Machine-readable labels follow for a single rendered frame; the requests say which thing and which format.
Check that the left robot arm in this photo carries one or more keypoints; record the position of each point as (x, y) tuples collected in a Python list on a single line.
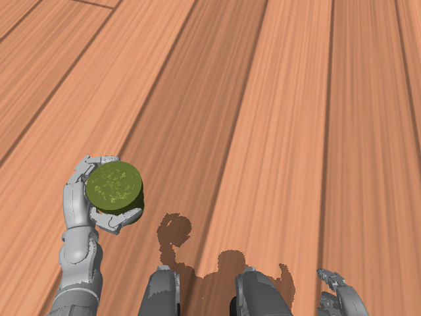
[(80, 258)]

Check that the cup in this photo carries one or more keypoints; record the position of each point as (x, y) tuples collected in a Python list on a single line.
[(115, 188)]

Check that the right robot hand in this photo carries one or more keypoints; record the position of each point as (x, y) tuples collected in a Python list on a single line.
[(347, 302)]

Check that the left robot hand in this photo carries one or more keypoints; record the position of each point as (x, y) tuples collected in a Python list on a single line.
[(77, 208)]

